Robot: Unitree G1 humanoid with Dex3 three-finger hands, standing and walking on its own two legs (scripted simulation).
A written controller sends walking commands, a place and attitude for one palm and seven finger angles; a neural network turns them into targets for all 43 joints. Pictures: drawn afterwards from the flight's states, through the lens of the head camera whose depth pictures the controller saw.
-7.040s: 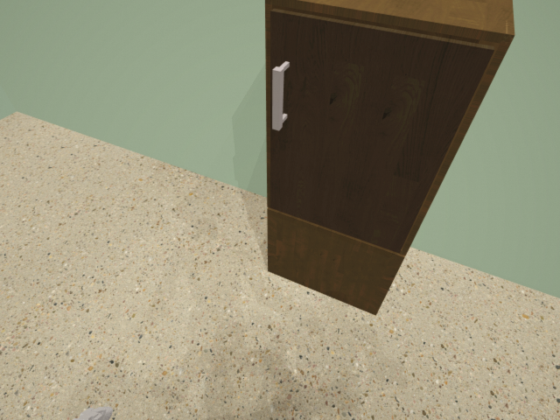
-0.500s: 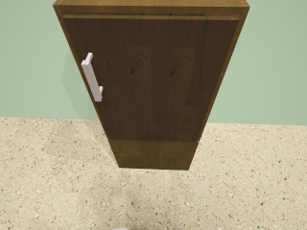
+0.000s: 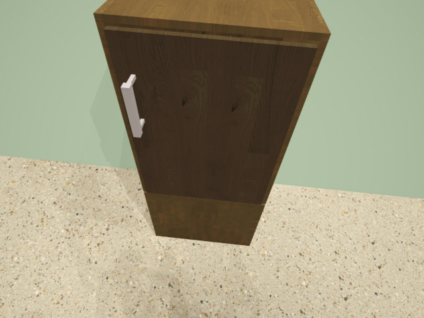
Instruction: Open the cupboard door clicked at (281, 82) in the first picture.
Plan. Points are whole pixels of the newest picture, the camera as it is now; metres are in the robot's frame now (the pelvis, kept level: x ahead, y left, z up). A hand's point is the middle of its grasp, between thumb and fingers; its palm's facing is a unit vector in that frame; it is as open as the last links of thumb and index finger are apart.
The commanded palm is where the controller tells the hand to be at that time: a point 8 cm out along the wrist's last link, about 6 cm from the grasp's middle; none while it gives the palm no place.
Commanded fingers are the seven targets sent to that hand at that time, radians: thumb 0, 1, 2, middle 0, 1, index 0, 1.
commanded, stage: come to a stop and stand still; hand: left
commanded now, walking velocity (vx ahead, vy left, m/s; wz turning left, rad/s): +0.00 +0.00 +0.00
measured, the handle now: (135, 107) +0.55 +0.24 +0.08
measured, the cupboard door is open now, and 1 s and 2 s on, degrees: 0 0 0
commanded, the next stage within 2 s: look again from close up in 0.14 s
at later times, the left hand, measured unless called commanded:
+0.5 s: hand out of the picture -0.03 +0.19 -0.18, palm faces +0.03 -0.98 -0.18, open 7.4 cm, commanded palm none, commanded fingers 0.00 0.90 0.90 -0.20 -0.30 -0.20 -0.30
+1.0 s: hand out of the picture -0.08 +0.19 -0.18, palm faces +0.08 -0.99 -0.13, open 7.4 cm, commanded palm none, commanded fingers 0.00 0.90 0.90 -0.20 -0.30 -0.20 -0.30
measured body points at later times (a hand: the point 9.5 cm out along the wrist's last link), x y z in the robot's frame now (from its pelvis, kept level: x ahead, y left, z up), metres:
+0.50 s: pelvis -0.03 +0.03 +0.00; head -0.06 +0.03 +0.44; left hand -0.03 +0.24 -0.17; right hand -0.06 -0.18 -0.17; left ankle -0.02 +0.12 -0.74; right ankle +0.02 -0.06 -0.74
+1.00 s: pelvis -0.03 +0.05 +0.00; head -0.05 +0.05 +0.45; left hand -0.09 +0.24 -0.17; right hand -0.04 -0.16 -0.16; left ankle -0.02 +0.12 -0.74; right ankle +0.02 -0.05 -0.74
